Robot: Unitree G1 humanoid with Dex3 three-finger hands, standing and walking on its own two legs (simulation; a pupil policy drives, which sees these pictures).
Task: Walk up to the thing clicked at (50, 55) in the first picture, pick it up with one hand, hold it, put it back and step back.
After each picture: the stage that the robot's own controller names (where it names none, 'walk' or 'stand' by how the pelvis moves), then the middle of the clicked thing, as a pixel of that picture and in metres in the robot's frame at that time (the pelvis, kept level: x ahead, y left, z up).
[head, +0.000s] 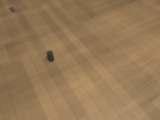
stand; (50, 56) +1.21 +0.40 -0.72
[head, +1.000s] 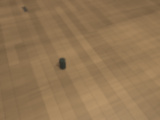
walk; (62, 63) +1.10 +0.20 -0.70
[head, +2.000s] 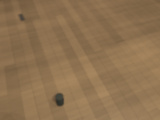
walk; (59, 99) +0.64 +0.20 -0.70
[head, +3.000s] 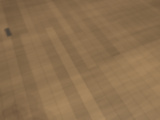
stand; out of the picture +0.39 +0.25 -0.71
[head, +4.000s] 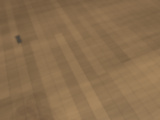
stand; out of the picture +0.34 +0.24 -0.72
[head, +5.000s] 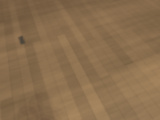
stand; out of the picture +0.33 +0.23 -0.72
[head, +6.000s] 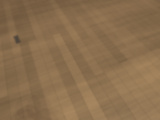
stand; out of the picture +0.35 +0.26 -0.72
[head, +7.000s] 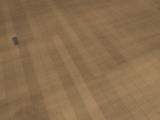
stand; out of the picture +0.34 +0.26 -0.72
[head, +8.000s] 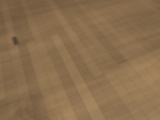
go down; out of the picture +0.33 +0.26 -0.72
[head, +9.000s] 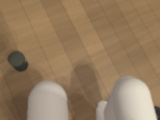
go down; (18, 62) +0.44 +0.26 -0.32
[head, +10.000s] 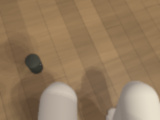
approach; (34, 64) +0.44 +0.25 -0.31
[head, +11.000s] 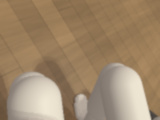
close in; out of the picture +0.44 +0.27 -0.23
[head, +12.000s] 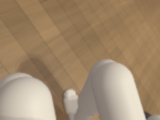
close; out of the picture +0.43 +0.29 -0.23
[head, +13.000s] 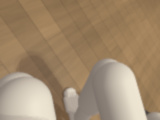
lift; out of the picture +0.42 +0.29 -0.23
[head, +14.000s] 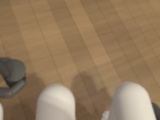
lift; (14, 75) +0.34 +0.26 -0.09
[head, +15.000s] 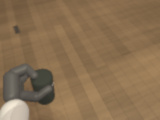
lift; (43, 87) +0.34 +0.16 +0.04
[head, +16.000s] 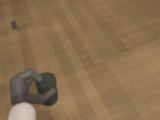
hold; (47, 89) +0.34 +0.15 -0.01
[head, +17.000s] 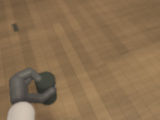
hold; (46, 89) +0.34 +0.16 +0.00
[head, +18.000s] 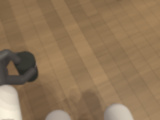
crouch; (27, 68) +0.41 +0.20 -0.07
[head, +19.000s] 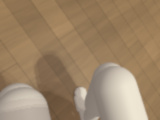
lower; out of the picture +0.48 +0.28 -0.19
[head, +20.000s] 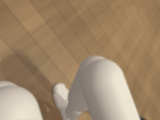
lower; out of the picture +0.45 +0.29 -0.23
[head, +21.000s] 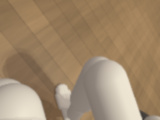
lower; out of the picture +0.44 +0.29 -0.23
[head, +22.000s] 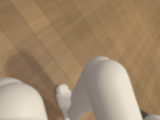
lower; out of the picture +0.44 +0.29 -0.23
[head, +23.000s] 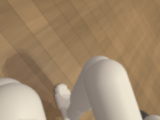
lower; out of the picture +0.44 +0.29 -0.23
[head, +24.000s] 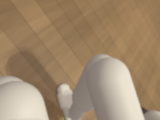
open; out of the picture +0.43 +0.28 -0.23
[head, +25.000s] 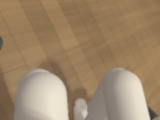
stand; out of the picture +0.44 +0.26 -0.24
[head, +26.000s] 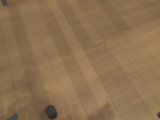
stand; (51, 112) +0.40 +0.22 -0.59
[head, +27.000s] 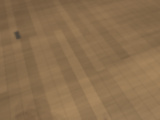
stand; out of the picture +0.39 +0.22 -0.67
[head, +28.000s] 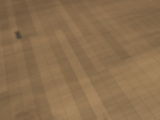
stand; out of the picture +0.38 +0.22 -0.67
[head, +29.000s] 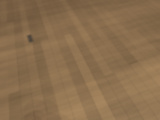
stand; out of the picture +0.41 +0.21 -0.72
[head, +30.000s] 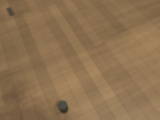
walk; (63, 107) +0.46 +0.17 -0.69
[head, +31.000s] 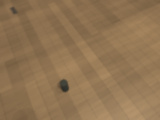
walk; (64, 85) +0.68 +0.23 -0.70
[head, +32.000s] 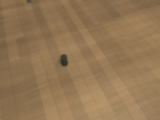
stand; (64, 60) +1.01 +0.23 -0.70
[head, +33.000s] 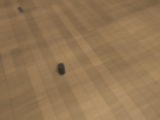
stand; (61, 69) +0.96 +0.26 -0.71
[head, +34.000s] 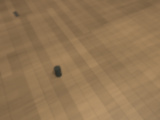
stand; (58, 71) +0.97 +0.28 -0.73
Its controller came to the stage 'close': yes
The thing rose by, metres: 0.71
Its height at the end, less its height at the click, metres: +0.00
